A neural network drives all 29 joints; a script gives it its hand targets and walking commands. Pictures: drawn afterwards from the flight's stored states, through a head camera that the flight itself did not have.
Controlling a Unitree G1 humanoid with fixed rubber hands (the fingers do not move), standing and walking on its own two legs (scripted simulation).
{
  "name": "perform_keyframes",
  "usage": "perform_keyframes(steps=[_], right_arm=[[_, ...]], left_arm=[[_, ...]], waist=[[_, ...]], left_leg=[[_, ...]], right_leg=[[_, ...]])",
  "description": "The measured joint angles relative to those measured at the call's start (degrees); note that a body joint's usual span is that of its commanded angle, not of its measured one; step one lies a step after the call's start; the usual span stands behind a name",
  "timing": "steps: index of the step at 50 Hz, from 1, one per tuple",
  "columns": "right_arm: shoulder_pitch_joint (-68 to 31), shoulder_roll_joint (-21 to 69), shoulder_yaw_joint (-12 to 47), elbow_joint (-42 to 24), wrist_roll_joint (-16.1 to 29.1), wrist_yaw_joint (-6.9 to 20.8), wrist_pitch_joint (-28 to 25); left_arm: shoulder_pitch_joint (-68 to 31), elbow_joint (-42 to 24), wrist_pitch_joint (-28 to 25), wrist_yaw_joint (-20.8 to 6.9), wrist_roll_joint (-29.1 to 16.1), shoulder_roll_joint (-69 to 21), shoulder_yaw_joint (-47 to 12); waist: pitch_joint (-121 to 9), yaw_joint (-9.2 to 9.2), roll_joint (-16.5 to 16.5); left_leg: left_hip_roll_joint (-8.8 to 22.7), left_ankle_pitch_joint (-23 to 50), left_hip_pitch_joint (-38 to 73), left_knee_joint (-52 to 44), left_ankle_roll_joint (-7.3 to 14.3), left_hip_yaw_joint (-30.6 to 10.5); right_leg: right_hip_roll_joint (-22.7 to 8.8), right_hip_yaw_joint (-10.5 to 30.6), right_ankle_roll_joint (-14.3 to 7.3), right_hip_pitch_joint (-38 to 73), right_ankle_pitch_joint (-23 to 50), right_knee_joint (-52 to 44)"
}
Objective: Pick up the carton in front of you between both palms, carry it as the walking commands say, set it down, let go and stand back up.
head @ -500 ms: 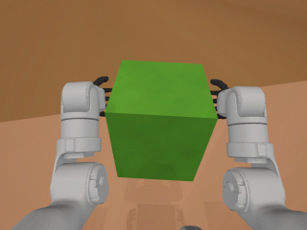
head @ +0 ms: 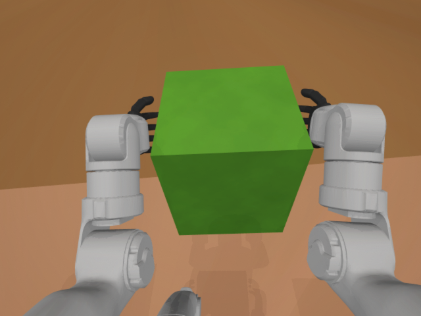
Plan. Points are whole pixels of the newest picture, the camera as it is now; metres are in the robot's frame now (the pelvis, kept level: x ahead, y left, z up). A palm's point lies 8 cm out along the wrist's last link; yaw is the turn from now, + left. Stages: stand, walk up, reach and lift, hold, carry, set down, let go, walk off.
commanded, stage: carry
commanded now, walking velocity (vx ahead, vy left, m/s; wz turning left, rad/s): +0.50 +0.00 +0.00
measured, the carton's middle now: (227, 156) +0.39 +0.02 +0.09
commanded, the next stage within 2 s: none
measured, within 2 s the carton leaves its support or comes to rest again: neither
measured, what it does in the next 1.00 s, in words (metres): climbs: left foot, then right foot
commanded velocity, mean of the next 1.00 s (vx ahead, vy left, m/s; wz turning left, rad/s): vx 0.50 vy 0.00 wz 0.00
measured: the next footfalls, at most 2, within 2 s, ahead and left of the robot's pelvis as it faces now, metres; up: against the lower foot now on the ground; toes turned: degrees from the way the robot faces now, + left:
left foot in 0.10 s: +0.23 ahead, +0.12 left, +0.03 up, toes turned +7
right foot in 0.50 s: +0.48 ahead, -0.07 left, +0.05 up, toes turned -7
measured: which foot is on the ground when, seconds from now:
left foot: up 0.00-0.08, down 0.10-0.52, up 0.54-0.90, down 0.92-1.00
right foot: down 0.00-0.10, up 0.12-0.48, down 0.50-0.94, up 0.96-1.00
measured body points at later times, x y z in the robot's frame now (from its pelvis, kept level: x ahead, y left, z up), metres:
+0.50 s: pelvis +0.30 +0.01 +0.01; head +0.33 +0.02 +0.46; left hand +0.71 +0.16 +0.20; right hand +0.70 -0.14 +0.19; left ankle +0.19 +0.11 -0.71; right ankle +0.44 -0.07 -0.69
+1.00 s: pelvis +0.60 +0.04 +0.04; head +0.60 +0.04 +0.49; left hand +1.00 +0.19 +0.21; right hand +0.99 -0.11 +0.21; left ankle +0.70 +0.13 -0.66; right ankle +0.48 -0.07 -0.60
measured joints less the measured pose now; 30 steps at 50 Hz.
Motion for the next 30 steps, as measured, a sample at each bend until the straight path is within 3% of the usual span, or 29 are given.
perform_keyframes(steps=[5,7,10,12,15,18,22,24,26,30], right_arm=[[-1.9,0.3,-0.4,1.1,-0.2,0.0,-0.5],[-2.3,1.1,0.3,4.3,-1.0,0.0,-2.1],[0.2,2.2,1.2,6.3,-1.4,0.1,-3.3],[2.6,2.0,2.0,5.2,-0.4,0.2,-3.2],[4.4,1.6,2.6,1.2,1.0,-0.1,-2.5],[4.0,1.6,2.1,-2.3,1.6,-0.6,-2.1],[1.4,1.8,1.6,-4.9,1.2,-1.4,-1.4],[0.4,1.3,1.2,-4.1,1.2,-1.3,-1.1],[-0.2,0.2,0.6,-2.3,1.4,-1.1,-1.2],[-0.2,-0.5,-0.3,1.4,0.9,-0.5,-1.3]], left_arm=[[-2.3,0.7,0.5,0.2,-0.1,1.0,0.9],[-2.4,3.1,-0.1,-0.1,-0.4,2.3,1.7],[-1.5,6.6,-0.9,-0.5,0.0,2.5,2.1],[-1.4,6.9,-0.4,-0.5,0.8,2.2,1.7],[-1.6,4.7,0.1,-0.6,1.5,1.4,1.6],[-1.9,1.2,0.5,-0.6,1.4,1.2,1.5],[-2.9,-2.7,0.9,-0.1,1.2,1.1,2.2],[-3.7,-1.7,0.7,-0.1,1.4,0.8,2.5],[-4.5,0.5,0.0,-0.1,2.2,0.2,2.2],[-2.8,3.1,-0.9,-0.1,2.4,-0.5,0.9]], waist=[[-2.0,-1.57,-1.8],[-2.5,-3.26,-2.7],[-2.3,-5.72,-1.7],[-1.3,-6.8,-1.4],[0.6,-7.34,-1.3],[1.9,-7.51,-1.2],[1.8,-7.51,-0.5],[0.9,-6.54,0.5],[0.0,-4.66,1.1],[0.6,-1.22,0.4]], left_leg=[[-1.2,5.6,6.1,-20.1,1.4,4.7],[-1.7,7.1,7.4,-17.8,2.4,6.0],[-1.9,3.2,11.1,-18.6,2.7,5.4],[-1.9,3.0,14.4,-21.8,2.1,5.1],[-1.8,2.5,19.1,-25.9,2.0,4.9],[-1.8,1.2,23.2,-29.0,1.8,4.8],[-1.4,-2.1,27.9,-30.8,0.5,4.2],[-0.2,-5.3,29.6,-28.6,-0.4,3.6],[1.1,-7.4,28.2,-19.1,-0.7,2.7],[-2.6,-4.1,15.1,11.1,0.1,-2.3]], right_leg=[[-2.1,0.5,2.2,4.4,-7.2,3.6],[-2.9,2.9,1.7,1.0,-9.2,15.9],[-0.1,6.0,0.6,-8.7,-7.9,37.9],[0.3,5.9,0.3,-14.7,-5.6,43.7],[-0.2,5.0,0.0,-21.8,-2.0,42.0],[-1.1,4.0,0.3,-25.9,0.1,34.6],[-1.0,1.6,-0.3,-25.3,4.9,19.1],[0.6,-1.0,-1.0,-21.0,7.1,10.3],[1.5,-2.6,-2.5,-17.8,10.0,8.5],[1.6,-1.9,-3.0,-13.7,3.8,9.7]])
